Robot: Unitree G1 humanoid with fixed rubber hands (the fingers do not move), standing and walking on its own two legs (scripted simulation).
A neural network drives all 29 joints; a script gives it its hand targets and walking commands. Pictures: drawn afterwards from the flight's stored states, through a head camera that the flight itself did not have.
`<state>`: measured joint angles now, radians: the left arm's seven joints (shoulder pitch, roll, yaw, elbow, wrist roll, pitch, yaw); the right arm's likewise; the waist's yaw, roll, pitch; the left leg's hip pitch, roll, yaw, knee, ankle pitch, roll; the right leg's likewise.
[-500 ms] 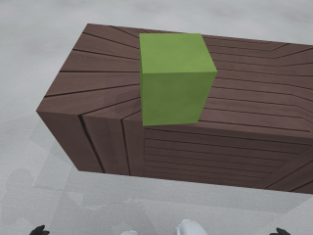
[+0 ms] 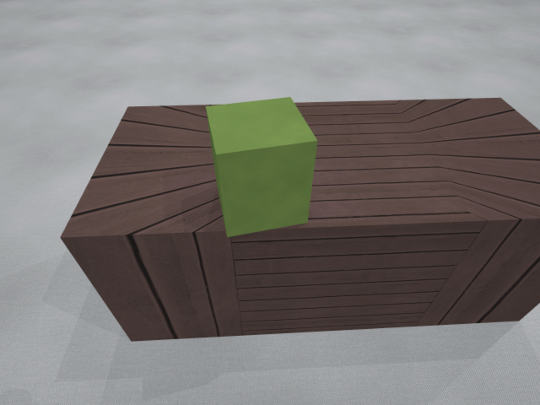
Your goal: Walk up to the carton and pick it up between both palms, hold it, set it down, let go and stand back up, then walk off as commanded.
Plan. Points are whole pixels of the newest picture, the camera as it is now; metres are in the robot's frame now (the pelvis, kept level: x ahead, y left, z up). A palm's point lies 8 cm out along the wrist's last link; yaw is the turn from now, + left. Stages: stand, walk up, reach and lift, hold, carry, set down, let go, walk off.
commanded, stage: walk up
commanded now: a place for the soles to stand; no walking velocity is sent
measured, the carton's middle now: (258, 167) +0.69 +0.06 -0.03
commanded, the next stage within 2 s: none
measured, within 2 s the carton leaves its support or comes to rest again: neither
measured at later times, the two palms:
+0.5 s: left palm out of the picture +0.08 +0.29 -0.11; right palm out of the picture +0.11 -0.31 -0.08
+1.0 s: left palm out of the picture +0.17 +0.36 -0.11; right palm out of the picture +0.14 -0.29 -0.07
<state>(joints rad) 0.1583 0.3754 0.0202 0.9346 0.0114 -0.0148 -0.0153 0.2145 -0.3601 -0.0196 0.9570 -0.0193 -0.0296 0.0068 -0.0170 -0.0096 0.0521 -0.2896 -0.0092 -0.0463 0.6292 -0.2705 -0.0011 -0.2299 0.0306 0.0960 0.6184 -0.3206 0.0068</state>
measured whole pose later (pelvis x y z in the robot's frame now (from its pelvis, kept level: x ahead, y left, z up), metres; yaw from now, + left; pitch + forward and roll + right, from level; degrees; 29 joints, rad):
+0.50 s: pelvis +0.01 -0.01 +0.02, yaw -1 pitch -3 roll +0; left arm 0.12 0.36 0.00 1.11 0.00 -0.02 -0.02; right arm 0.08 -0.36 -0.01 1.07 -0.01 -0.04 0.01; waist 0.01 -0.02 0.05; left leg -0.20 0.00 -0.05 0.39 -0.15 -0.02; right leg -0.15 0.03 0.11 0.40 -0.20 0.01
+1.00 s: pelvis +0.12 +0.04 +0.01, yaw -1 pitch -3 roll +0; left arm 0.28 0.45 0.06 0.95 0.01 -0.05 -0.04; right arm 0.33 -0.40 -0.08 0.93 -0.02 -0.07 0.04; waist -0.01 -0.06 0.08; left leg -0.12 -0.01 0.05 0.51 -0.33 0.04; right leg -0.42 -0.02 0.03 0.90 -0.39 -0.03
